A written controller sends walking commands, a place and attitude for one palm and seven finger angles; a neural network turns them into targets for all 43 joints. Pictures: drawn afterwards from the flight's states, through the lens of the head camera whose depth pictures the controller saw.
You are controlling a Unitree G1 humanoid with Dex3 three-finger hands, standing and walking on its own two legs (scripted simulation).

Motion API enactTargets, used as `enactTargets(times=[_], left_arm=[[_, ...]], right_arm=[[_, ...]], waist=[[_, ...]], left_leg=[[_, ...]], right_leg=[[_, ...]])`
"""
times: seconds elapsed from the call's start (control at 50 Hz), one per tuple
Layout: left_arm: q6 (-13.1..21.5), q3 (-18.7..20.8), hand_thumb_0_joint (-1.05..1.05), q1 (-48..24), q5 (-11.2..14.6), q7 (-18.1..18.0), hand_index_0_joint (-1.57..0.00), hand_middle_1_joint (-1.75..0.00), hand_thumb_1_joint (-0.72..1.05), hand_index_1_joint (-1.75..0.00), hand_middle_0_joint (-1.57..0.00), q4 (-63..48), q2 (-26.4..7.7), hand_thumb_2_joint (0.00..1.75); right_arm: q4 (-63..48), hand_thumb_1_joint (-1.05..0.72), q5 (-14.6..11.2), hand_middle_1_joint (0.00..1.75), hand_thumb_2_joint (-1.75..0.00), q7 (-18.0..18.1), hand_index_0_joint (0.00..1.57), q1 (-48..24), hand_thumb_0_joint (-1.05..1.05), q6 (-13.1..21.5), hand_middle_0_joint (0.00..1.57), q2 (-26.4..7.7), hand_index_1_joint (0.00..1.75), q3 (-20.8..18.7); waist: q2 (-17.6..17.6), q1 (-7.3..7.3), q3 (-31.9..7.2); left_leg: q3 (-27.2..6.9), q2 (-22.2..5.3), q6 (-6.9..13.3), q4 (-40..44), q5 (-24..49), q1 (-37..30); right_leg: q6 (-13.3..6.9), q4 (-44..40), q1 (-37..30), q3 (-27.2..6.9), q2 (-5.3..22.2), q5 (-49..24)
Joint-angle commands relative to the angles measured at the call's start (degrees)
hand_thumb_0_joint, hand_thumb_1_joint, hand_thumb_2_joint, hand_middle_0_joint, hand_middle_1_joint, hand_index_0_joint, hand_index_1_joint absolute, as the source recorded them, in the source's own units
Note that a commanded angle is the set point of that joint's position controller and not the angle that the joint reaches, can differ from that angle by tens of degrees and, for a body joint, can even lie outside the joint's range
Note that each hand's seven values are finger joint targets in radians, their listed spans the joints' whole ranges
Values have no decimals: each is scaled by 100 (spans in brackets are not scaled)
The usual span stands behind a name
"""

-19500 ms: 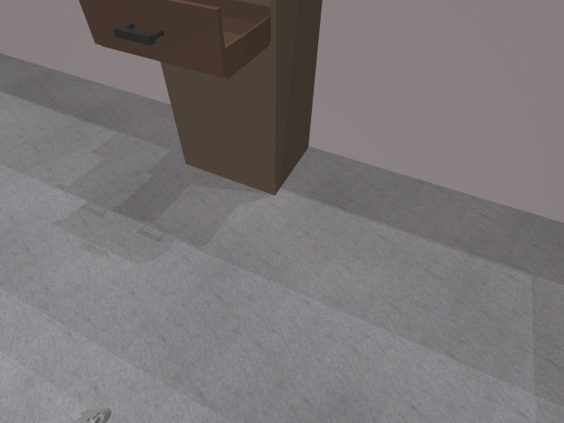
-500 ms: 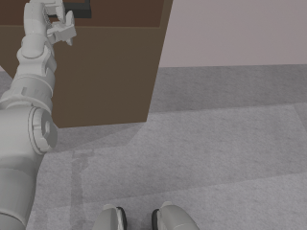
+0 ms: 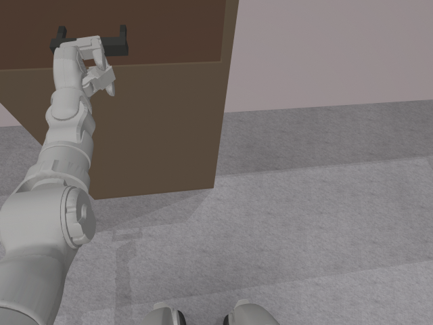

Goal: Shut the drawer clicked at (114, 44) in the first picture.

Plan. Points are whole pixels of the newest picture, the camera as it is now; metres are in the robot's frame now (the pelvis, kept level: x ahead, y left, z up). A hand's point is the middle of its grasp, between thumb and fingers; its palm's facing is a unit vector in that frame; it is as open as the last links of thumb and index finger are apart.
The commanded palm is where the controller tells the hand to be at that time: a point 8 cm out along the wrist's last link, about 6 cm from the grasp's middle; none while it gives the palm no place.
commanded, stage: pull the fist back off the drawer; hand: left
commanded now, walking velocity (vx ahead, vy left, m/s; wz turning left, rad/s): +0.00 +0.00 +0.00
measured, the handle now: (92, 39) +0.63 +0.16 +0.12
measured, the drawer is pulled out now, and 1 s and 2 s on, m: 0.00 0.00 0.00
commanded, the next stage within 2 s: draw the hand back to the body in 0.04 s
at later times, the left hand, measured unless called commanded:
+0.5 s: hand (75, 111) +0.44 +0.16 +0.14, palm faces +0.04 -1.00 -0.03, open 3.3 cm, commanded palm +0.40 +0.21 +0.15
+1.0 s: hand (8, 202) +0.29 +0.19 +0.18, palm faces +0.28 -0.92 -0.28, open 3.3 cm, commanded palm +0.24 +0.24 +0.19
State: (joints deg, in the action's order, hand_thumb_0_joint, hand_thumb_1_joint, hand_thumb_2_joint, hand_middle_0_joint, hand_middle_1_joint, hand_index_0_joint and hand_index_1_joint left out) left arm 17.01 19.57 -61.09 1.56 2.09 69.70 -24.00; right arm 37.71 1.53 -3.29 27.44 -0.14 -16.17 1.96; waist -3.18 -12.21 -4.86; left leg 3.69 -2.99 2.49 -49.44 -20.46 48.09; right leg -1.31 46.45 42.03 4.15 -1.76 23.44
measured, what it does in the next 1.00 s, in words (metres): stands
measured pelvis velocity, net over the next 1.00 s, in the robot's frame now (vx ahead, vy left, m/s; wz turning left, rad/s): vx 0.02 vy -0.02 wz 0.02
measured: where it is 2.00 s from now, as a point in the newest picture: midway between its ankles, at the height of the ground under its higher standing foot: outside the picture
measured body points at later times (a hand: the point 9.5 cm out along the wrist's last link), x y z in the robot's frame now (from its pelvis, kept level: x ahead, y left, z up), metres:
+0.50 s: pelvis +0.04 -0.02 +0.03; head +0.08 -0.03 +0.47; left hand +0.43 +0.21 +0.14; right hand +0.13 -0.28 -0.09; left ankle +0.03 +0.09 -0.69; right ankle -0.02 -0.11 -0.69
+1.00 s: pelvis +0.02 -0.02 +0.05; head +0.02 -0.05 +0.50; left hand +0.27 +0.24 +0.19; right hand +0.22 -0.23 -0.05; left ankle +0.03 +0.09 -0.69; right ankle -0.02 -0.11 -0.69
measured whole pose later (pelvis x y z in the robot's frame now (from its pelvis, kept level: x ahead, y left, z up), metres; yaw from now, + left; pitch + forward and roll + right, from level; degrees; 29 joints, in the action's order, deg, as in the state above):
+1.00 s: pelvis +0.02 -0.02 +0.05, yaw +1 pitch -3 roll +0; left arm 3.5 8.3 6.4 4.6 -4.2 -4.9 -16.6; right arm 34.0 -1.4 2.4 9.3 -0.8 -13.8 3.7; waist -4.1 2.2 1.7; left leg 4.0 -0.4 0.9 -23.6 -12.6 8.1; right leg -2.0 22.8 3.3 3.1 -0.9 16.7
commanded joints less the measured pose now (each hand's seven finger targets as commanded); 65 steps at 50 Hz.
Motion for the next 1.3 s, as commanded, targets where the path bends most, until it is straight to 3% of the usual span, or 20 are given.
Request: enactTargets(times=[0.0, 0.1, 0.12, 0.16, 0.2, 0.22, 0.28, 0.36, 0.5, 0.52, 0.62, 0.64, 0.66, 0.68, 0.76, 0.96, 1.06, 1.16, 1.22, 1.28], left_arm=[[409, 253, 0, -2560, 141, 94, -140, -160, 90, -160, -140, -1463, -1450, 90], [524, 36, 0, -2391, 223, 244, -140, -160, 90, -160, -140, -1645, -1153, 90], [521, 55, 0, -2271, 270, 274, -140, -160, 90, -160, -140, -1676, -1135, 90], [480, 111, 0, -1425, 390, 401, -140, -160, 90, -160, -140, -1990, -1047, 90], [359, 246, 0, -706, 474, 512, -140, -160, 90, -160, -140, -2327, -1198, 90], [268, 58, 0, -441, 558, 587, -140, -160, 90, -160, -140, -2594, -945, 90], [25, 75, 0, 118, 796, 669, -140, -160, 90, -160, -140, -3305, -925, 90], [-108, -49, 0, 861, 1008, 728, -140, -160, 90, -160, -140, -4616, -718, 90], [-556, -599, 0, 1862, 1193, 862, -140, -160, 90, -160, -140, -5691, -155, 90], [-617, -531, 0, 2006, 1224, 858, -140, -160, 90, -160, -140, -5994, -227, 90], [-1000, -517, 0, 2658, 1316, 913, -140, -160, 90, -160, -140, -6410, -189, 90], [-837, -733, 0, 2900, 722, 352, -140, -160, 90, -160, -140, -7135, -478, 90], [-888, -911, 0, 3394, 663, 79, -140, -160, 90, -160, -140, -7012, -113, 90], [-920, -1051, 0, 3486, 587, -85, -140, -160, 90, -160, -140, -7143, -68, 90], [-959, -811, 0, 4082, 412, -491, -140, -160, 90, -160, -140, -7818, -223, 90], [-932, -617, 0, 5899, 341, -703, -140, -160, 90, -160, -140, -9115, -209, 90], [-869, -288, 0, 7041, 361, -716, -140, -160, 90, -160, -140, -9622, -331, 90], [-744, -45, 0, 7762, 365, -741, -140, -160, 90, -160, -140, -10204, -420, 90], [-689, 103, 0, 8305, 377, -774, -140, -160, 90, -160, -140, -10489, -461, 90], [-675, 287, 0, 8860, 359, -803, -140, -160, 90, -160, -140, -10709, -542, 90]], right_arm=[[-279, -90, -104, 30, -90, 131, 20, 902, 0, -27, 20, -999, 30, -401], [-224, -90, -165, 30, -90, 161, 20, 805, 0, -52, 20, -934, 30, -442], [-222, -90, -171, 30, -90, 162, 20, 775, 0, -59, 20, -935, 30, -453], [-402, -90, -205, 30, -90, 146, 20, 628, 0, -66, 20, -904, 30, -468], [-553, -90, -264, 30, -90, 154, 20, 517, 0, -117, 20, -900, 30, -469], [-668, -90, -298, 30, -90, 145, 20, 375, 0, -125, 20, -859, 30, -459], [-835, -90, -393, 30, -90, 191, 20, 92, 0, -149, 20, -862, 30, -474], [-1024, -90, -466, 30, -90, 254, 20, -329, 0, -13, 20, -797, 30, -461], [-1098, -90, -562, 30, -90, 374, 20, -1033, 0, 199, 20, -731, 30, -396], [-1140, -90, -557, 30, -90, 390, 20, -1114, 0, 233, 20, -737, 30, -397], [-1284, -90, -589, 30, -90, 473, 20, -1622, 0, 343, 20, -696, 30, -285], [-1298, -90, -539, 30, -90, 531, 20, -1958, 0, 285, 20, -586, 30, -283], [-1288, -90, -500, 30, -90, 568, 20, -2009, 0, 262, 20, -550, 30, -262], [-1237, -90, -498, 30, -90, 587, 20, -2072, 0, 225, 20, -566, 30, -230], [-1243, -90, -421, 30, -90, 629, 20, -2253, 0, 153, 20, -467, 30, -162], [-1251, -90, -280, 30, -90, 646, 20, -2524, 0, 243, 20, -382, 30, -140], [-1247, -90, -244, 30, -90, 616, 20, -2561, 0, 289, 20, -361, 30, -196], [-1231, -90, -242, 30, -90, 634, 20, -2567, 0, 409, 20, -336, 30, -247], [-1251, -90, -229, 30, -90, 662, 20, -2534, 0, 510, 20, -343, 30, -268], [-1253, -90, -237, 30, -90, 677, 20, -2518, 0, 602, 20, -349, 30, -289]], waist=[[-94, 96, -2448], [-201, 61, -2435], [-238, 103, -2474], [-310, 402, -2851], [-94, 569, -2933], [-89, 618, -2826], [233, 685, -2508], [189, 825, -2423], [53, 857, -1631], [73, 909, -1781], [367, 1024, -1316], [430, 1245, -922], [384, 1162, -715], [409, 1207, -591], [157, 1269, -676], [18, 1410, -366], [298, 1479, -117], [-53, 1505, 83], [170, 1528, 203], [15, 1591, 238]], left_leg=[[-546, 219, 47, 434, 1837, -2579], [-516, 223, 39, 405, 2215, -2917], [-505, 234, 39, 395, 2285, -2971], [-433, 270, 28, 454, 2632, -3140], [-374, 281, 53, 510, 3004, -3169], [-323, 310, 70, 564, 3054, -3133], [-213, 344, 122, 708, 2857, -3042], [-164, 378, 131, 888, 2892, -3326], [-274, 334, 111, 1207, 2755, -3866], [-312, 331, 101, 1237, 2849, -3979], [-356, 344, 80, 1482, 2351, -3922], [-286, 321, 50, 1794, 2103, -4142], [-266, 297, 35, 1934, 1851, -4197], [-304, 272, 31, 2062, 1765, -4214], [-299, 249, 17, 2392, 1952, -4617], [-275, 224, 8, 2768, 2214, -5028], [-243, 224, 28, 2751, 2174, -4894], [-241, 199, 12, 2739, 1980, -4887], [-266, 191, 14, 2742, 1875, -4793], [-256, 186, 4, 2686, 1975, -4779]], right_leg=[[60, -735, -719, -251, -225, -2080], [62, -737, -759, -271, -209, -2507], [61, -740, -786, -283, -203, -2582], [39, -713, -1251, -288, -183, -3014], [52, -706, -1693, -289, -163, -3568], [66, -752, -1866, -292, -148, -3788], [109, -920, -2321, -314, -101, -4145], [202, -1032, -2713, -357, 6, -4715], [154, -1342, -2418, -256, 5, -3847], [143, -1344, -2521, -238, 18, -3868], [115, -1528, -2601, -211, 52, -3374], [96, -1951, -2457, -431, 158, -2911], [106, -2079, -2511, -413, 172, -2627], [71, -2183, -2605, -400, 150, -2417], [45, -2367, -3126, -395, 177, -2505], [32, -2757, -3589, -372, 173, -2531], [54, -2841, -3609, -378, 205, -2546], [48, -2961, -3452, -413, 228, -2198], [57, -3002, -3425, -403, 221, -2059], [48, -3021, -3396, -424, 193, -2158]])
